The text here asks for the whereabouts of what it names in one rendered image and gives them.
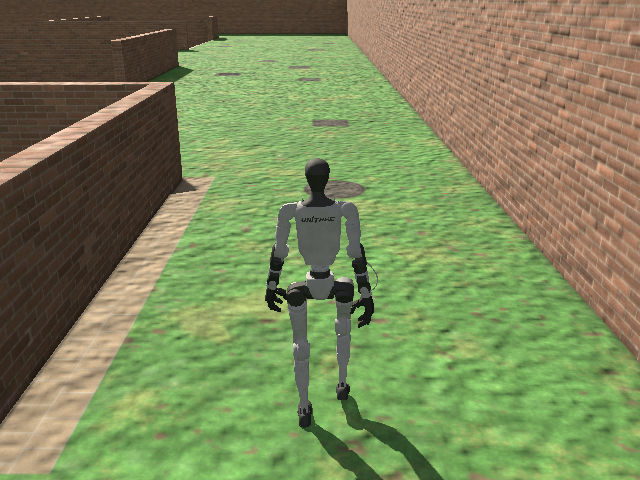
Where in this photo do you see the robot left forearm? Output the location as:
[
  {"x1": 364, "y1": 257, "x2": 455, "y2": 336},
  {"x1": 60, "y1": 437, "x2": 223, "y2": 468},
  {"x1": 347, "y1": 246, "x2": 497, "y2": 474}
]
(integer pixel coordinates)
[{"x1": 266, "y1": 243, "x2": 284, "y2": 290}]

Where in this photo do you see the robot right forearm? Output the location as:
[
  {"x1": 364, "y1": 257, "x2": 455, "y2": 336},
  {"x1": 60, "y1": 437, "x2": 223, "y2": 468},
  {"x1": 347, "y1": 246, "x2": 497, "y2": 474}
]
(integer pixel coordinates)
[{"x1": 352, "y1": 243, "x2": 372, "y2": 298}]

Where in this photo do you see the left robot upper arm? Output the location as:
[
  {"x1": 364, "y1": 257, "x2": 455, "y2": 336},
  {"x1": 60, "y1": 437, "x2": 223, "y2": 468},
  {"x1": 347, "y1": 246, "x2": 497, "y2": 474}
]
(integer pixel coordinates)
[{"x1": 274, "y1": 202, "x2": 297, "y2": 258}]

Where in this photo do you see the robot right hand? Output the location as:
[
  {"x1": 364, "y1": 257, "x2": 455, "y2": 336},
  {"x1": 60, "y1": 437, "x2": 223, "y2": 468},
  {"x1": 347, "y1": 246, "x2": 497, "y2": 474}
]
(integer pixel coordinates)
[{"x1": 350, "y1": 296, "x2": 374, "y2": 328}]

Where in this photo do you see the robot left shin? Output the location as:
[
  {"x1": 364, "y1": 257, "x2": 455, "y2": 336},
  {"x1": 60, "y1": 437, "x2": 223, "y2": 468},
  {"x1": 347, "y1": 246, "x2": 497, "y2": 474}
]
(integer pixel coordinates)
[{"x1": 293, "y1": 343, "x2": 309, "y2": 413}]

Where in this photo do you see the right robot foot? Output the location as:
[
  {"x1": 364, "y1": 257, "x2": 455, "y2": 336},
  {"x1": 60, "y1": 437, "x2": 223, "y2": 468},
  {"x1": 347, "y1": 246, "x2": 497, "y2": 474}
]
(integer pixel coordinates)
[{"x1": 336, "y1": 382, "x2": 350, "y2": 400}]

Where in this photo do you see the right robot upper arm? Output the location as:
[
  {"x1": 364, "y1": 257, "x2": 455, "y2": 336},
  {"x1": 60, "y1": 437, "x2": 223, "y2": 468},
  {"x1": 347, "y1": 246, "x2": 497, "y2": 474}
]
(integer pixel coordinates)
[{"x1": 339, "y1": 201, "x2": 362, "y2": 259}]

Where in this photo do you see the robot left hand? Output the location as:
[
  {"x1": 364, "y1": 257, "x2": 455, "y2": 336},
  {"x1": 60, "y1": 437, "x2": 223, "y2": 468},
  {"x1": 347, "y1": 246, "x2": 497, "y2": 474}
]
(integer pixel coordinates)
[{"x1": 265, "y1": 288, "x2": 287, "y2": 312}]

